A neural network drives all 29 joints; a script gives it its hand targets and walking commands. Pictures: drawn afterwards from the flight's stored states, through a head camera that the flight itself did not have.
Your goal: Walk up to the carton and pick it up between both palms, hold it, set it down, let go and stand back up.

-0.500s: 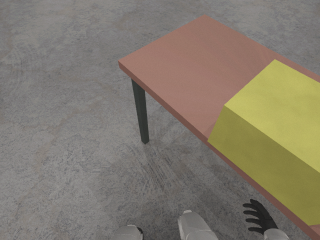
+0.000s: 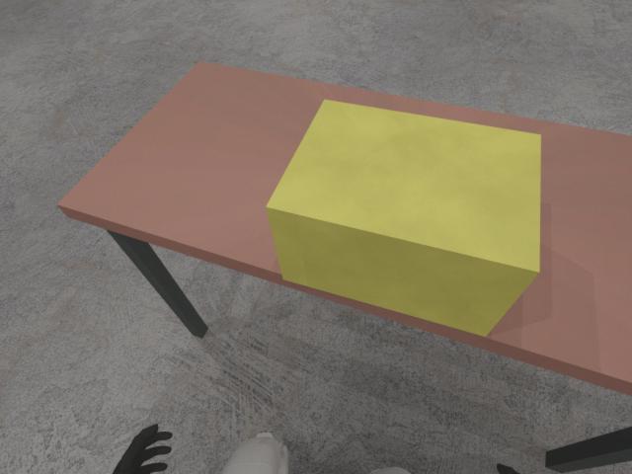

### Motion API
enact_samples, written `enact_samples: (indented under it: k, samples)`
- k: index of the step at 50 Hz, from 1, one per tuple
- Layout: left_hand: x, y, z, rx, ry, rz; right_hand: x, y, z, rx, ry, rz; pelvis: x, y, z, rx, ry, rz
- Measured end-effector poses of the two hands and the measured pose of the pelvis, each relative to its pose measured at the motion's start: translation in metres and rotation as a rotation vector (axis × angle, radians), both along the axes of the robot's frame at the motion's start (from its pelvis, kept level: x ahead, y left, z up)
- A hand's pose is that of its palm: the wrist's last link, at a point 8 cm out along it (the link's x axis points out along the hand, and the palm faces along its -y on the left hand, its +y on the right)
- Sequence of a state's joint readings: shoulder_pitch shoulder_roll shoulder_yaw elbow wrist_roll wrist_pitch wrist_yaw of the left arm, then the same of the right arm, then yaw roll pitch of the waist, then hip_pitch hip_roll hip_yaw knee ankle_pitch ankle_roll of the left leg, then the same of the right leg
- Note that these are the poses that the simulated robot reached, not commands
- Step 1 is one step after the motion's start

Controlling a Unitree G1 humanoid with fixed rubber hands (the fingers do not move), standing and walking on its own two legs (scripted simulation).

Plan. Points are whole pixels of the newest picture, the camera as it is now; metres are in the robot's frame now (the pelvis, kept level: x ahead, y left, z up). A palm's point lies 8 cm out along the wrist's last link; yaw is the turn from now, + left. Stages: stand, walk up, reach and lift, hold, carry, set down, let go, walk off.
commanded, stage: walk up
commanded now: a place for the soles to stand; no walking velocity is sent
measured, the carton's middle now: (401, 213) +0.45 -0.12 +0.03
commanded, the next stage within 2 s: none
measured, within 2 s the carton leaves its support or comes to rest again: neither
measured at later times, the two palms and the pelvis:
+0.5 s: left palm out of the picture +0.12 +0.21 -0.11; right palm out of the picture -0.04 -0.27 -0.13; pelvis -0.02 +0.00 -0.01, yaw -19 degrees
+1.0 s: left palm (178, 427) +0.20 +0.21 -0.12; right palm out of the picture -0.08 -0.21 -0.13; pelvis +0.02 +0.03 +0.00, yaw -27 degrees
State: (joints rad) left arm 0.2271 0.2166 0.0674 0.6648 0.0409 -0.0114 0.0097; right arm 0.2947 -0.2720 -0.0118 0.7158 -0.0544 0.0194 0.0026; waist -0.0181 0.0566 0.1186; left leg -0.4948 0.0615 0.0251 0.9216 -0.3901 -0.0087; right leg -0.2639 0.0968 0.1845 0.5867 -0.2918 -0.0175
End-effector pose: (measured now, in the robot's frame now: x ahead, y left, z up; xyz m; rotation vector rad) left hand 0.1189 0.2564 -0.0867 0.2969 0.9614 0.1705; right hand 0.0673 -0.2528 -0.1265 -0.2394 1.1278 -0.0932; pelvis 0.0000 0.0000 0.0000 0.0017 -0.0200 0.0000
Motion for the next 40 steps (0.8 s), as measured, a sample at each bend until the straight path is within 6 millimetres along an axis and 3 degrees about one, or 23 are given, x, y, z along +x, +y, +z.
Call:
enact_samples:
  k: [6, 10, 16, 21, 25, 30, 40]
  samples:
    - [0.025, 0.012, -0.021, -0.02, -0.02, -0.067, 0.001, 0.019, -0.002, -0.019, -0.091, -0.066, -0.004, 0.02, -0.017, -0.005, 0.001, -0.07]
    - [0.026, 0.011, -0.028, -0.018, 0.011, -0.118, -0.014, 0.019, 0.008, -0.026, -0.114, -0.151, -0.012, 0.024, -0.014, 0.008, -0.013, -0.139]
    - [0.01, -0.009, -0.026, -0.046, 0.095, -0.221, -0.047, 0.007, 0.019, -0.046, -0.116, -0.244, -0.018, 0.02, -0.003, 0.003, -0.009, -0.234]
    - [0.008, -0.034, -0.028, -0.037, 0.081, -0.277, -0.083, -0.013, 0.002, -0.034, -0.05, -0.317, -0.021, 0.006, -0.01, 0.011, -0.017, -0.291]
    - [0.005, -0.05, -0.021, -0.029, 0.08, -0.296, -0.108, -0.016, -0.008, 0.001, 0.023, -0.358, -0.02, 0.002, -0.007, 0.013, -0.014, -0.332]
    - [0.01, -0.054, -0.015, -0.02, 0.108, -0.323, -0.124, -0.005, -0.01, 0.023, 0.052, -0.405, -0.016, 0.004, 0.0, 0.015, -0.004, -0.379]
    - [0.061, -0.058, -0.021, -0.056, 0.093, -0.424, -0.145, 0.036, -0.007, 0.049, 0.104, -0.49, -0.001, 0.019, 0.002, 0.014, -0.005, -0.416]
